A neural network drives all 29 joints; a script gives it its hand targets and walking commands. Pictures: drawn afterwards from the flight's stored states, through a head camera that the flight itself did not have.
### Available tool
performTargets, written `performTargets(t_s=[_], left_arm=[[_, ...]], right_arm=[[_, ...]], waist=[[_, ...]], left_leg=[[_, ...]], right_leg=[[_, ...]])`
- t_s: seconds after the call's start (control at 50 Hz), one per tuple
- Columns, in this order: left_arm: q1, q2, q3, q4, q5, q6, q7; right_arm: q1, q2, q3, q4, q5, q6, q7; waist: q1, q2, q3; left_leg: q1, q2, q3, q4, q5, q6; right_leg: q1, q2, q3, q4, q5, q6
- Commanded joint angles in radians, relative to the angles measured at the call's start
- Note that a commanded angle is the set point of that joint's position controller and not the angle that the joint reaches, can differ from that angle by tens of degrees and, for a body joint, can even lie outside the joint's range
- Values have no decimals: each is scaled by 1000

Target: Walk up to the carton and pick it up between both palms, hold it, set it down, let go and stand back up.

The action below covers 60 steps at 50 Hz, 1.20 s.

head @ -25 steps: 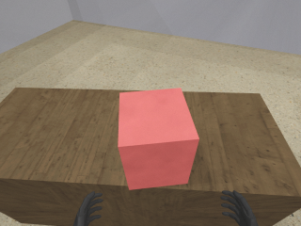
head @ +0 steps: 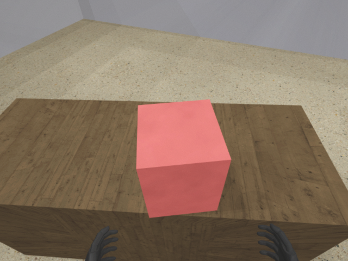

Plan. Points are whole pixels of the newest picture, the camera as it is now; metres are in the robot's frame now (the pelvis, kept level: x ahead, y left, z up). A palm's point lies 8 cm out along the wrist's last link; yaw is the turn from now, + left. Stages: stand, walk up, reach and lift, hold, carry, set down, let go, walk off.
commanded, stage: set down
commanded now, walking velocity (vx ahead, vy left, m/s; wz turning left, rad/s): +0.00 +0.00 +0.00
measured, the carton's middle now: (178, 159) +0.41 +0.04 -0.01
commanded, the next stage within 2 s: let go in 0.30 s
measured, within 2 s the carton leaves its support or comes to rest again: neither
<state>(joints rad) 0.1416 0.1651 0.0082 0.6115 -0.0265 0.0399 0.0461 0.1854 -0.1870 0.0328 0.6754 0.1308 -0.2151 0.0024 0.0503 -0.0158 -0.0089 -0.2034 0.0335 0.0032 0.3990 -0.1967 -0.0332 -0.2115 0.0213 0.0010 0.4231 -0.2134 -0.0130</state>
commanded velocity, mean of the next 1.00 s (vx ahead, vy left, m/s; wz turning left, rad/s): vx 0.00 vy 0.00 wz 0.00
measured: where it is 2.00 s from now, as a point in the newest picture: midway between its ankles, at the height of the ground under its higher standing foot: outside the picture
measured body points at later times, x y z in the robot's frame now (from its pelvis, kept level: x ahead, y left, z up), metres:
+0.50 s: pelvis +0.01 +0.00 +0.00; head +0.02 +0.00 +0.45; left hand +0.17 +0.23 -0.10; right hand +0.18 -0.22 -0.09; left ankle +0.01 +0.14 -0.74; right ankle +0.01 -0.10 -0.74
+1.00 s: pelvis +0.01 +0.01 +0.00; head +0.01 +0.02 +0.45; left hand +0.16 +0.27 -0.10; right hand +0.16 -0.25 -0.10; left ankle +0.01 +0.14 -0.74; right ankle +0.01 -0.10 -0.74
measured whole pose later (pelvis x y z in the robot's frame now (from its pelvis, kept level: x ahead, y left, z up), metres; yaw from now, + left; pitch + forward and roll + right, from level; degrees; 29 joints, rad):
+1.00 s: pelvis +0.01 +0.01 +0.00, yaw +0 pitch +0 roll +0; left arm 0.14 0.27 0.01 0.68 -0.03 0.02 0.01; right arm 0.20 -0.26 -0.02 0.75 0.06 -0.07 0.00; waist 0.05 -0.01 0.01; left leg -0.21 0.04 0.00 0.46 -0.24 -0.02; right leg -0.20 0.03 0.00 0.44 -0.24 -0.01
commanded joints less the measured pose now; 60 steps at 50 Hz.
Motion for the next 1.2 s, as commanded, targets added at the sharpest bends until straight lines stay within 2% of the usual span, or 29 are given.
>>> performTargets(t_s=[0.0, 0.02, 0.1, 0.14, 0.16, 0.22, 0.28, 0.38, 0.42, 0.46, 0.56, 0.7, 0.78, 0.8, 0.84, 0.88, 0.9, 0.92, 0.94, 0.96, 0.98, 1.0, 1.04, 1.06, 1.08, 1.1, 1.14, 1.16, 1.18], left_arm=[[-89, 144, 21, -259, -11, 0, -12], [-89, 148, 24, -227, -7, 6, -18], [-97, 142, 25, -207, 10, 31, -19], [-102, 154, 19, -223, 0, 37, -21], [-115, 160, 23, -228, 5, 40, -19], [-121, 172, 21, -270, -14, 31, -16], [-107, 163, 22, -235, 2, 41, -16], [-103, 165, 30, -236, 0, 38, -20], [-100, 159, 23, -227, 6, 41, -23], [-101, 152, 15, -238, 7, 45, -19], [-87, 159, 25, -228, 5, 42, -26], [-69, 147, 18, -251, 17, 32, -25], [-54, 140, 5, -222, 23, 42, -27], [12, 325, 94, -54, 93, -12, -18], [5, 335, 93, -8, 91, -48, -28], [-35, 334, 91, -1, 99, -58, -36], [-13, 316, 90, 12, 90, -66, -48], [-33, 311, 82, 28, 95, -74, -53], [-36, 305, 70, 41, 95, -73, -55], [-16, 300, 71, 52, 84, -82, -59], [-43, 320, 66, 59, 93, -82, -60], [-34, 320, 66, 64, 87, -83, -61], [-23, 349, 68, 100, 82, -84, -60], [-3, 346, 65, 98, 73, -87, -62], [-37, 360, 70, 109, 81, -87, -59], [-42, 373, 62, 115, 81, -89, -58], [-21, 381, 66, 151, 78, -85, -60], [-21, 372, 62, 151, 75, -88, -59], [-30, 395, 58, 158, 79, -87, -59]], right_arm=[[-89, -78, -73, -90, -128, -9, -12], [-97, -74, -72, -78, -138, -2, -15], [-98, -76, -78, -71, -149, 15, -12], [-95, -66, -79, -70, -147, 18, -17], [-119, -68, -82, -76, -151, 19, -13], [-126, -70, -93, -127, -144, 6, -12], [-107, -70, -91, -87, -150, 15, -12], [-98, -76, -90, -72, -140, 9, -10], [-95, -85, -88, -56, -144, 13, -8], [-107, -94, -93, -42, -144, 15, -3], [-111, -101, -93, -53, -135, -1, -2], [-92, -107, -98, -44, -129, -8, 2], [-94, -122, -102, -11, -130, -7, 7], [24, -320, -128, 48, -210, 66, -12], [-18, -288, -119, 9, -201, 116, -19], [-22, -257, -112, -4, -188, 140, -16], [0, -271, -109, 3, -195, 140, -12], [-12, -289, -115, 8, -186, 139, -13], [2, -313, -127, 15, -183, 139, -9], [3, -305, -123, 15, -186, 144, -8], [11, -299, -119, 16, -187, 152, -6], [14, -315, -124, 20, -190, 151, -1], [-1, -321, -124, 17, -188, 157, 0], [9, -317, -119, 24, -187, 161, -1], [-19, -320, -122, 15, -188, 160, -1], [11, -320, -120, 16, -178, 157, -2], [13, -326, -116, 38, -185, 164, -2], [4, -334, -124, 20, -183, 167, 0], [25, -336, -123, 28, -177, 165, -2]], waist=[[-34, -11, -20], [-35, -26, -18], [-39, 25, -17], [-42, -9, -18], [-25, 0, -16], [-29, -10, -53], [-41, -8, -29], [-40, -7, -62], [-53, -16, -52], [-44, 17, -37], [-54, -18, -62], [-56, 3, -75], [-59, -8, -55], [-21, 15, -163], [-38, -33, -140], [-53, -5, -73], [-42, 27, -89], [-47, -11, -69], [-60, 14, -61], [-47, 39, -95], [-51, 0, -52], [-43, 2, -39], [-50, 38, -68], [-39, 70, -70], [-40, 29, -85], [-59, 32, -64], [-41, 59, -85], [-41, 104, -50], [-59, 46, -78]], left_leg=[[181, -46, 91, -63, 61, 22], [185, -50, 94, -62, 59, 24], [190, -46, 100, -62, 42, 19], [184, -48, 97, -62, 23, 24], [177, -48, 99, -61, 14, 26], [171, -47, 98, -54, 25, 28], [174, -45, 99, -61, 12, 28], [190, -48, 100, -51, 68, 27], [189, -47, 99, -52, 65, 25], [191, -43, 93, -51, 66, 18], [188, -50, 98, -41, 102, 24], [211, -43, 90, -34, 135, 16], [213, -42, 89, -31, 123, 19], [86, 75, -20, 67, 263, 48], [-5, 54, -18, 60, 127, 69], [-21, 46, -25, 29, 4, 66], [-11, 44, -23, 41, 2, 72], [-13, 48, -39, 37, 6, 73], [-5, 54, -50, 43, -3, 75], [1, 51, -47, 45, 8, 82], [-21, 55, -52, 34, 2, 80], [-31, 54, -59, 37, -7, 83], [-9, 50, -46, 40, 6, 75], [-10, 57, -67, 42, 14, 82], [-28, 57, -62, 41, -1, 82], [-34, 54, -63, 38, 9, 83], [-14, 59, -62, 43, 45, 76], [-24, 53, -67, 37, 47, 70], [-9, 65, -75, 36, 32, 78]], right_leg=[[6, -12, -9, -138, -15, 7], [7, -18, -2, -143, 6, 8], [-1, -18, -5, -140, -15, -1], [2, -18, -6, -146, -38, 5], [-5, -16, -8, -142, -58, 6], [4, -20, 0, -128, -22, 9], [-6, -15, -2, -139, -40, 6], [22, -21, -2, -125, 65, 13], [16, -14, -4, -133, 60, 13], [4, -11, -16, -125, 51, 10], [31, -18, -11, -124, 132, 20], [30, -8, -18, -118, 158, 18], [21, -3, -24, -125, 136, 13], [99, -101, 75, -13, 222, -1], [119, -113, 101, -23, 173, -15], [39, -121, 111, -48, 25, -10], [38, -111, 106, -40, 12, -13], [14, -110, 111, -52, -15, -12], [2, -115, 115, -54, -26, -20], [24, -115, 123, -43, -12, -17], [11, -110, 110, -46, -30, -17], [18, -111, 112, -47, -26, -19], [26, -118, 123, -56, -35, -14], [31, -116, 126, -61, -17, -16], [50, -111, 111, -49, 9, -18], [47, -124, 128, -50, 31, -22], [62, -114, 111, -38, 46, -19], [47, -111, 117, -39, 38, -16], [53, -111, 111, -39, 25, -18]])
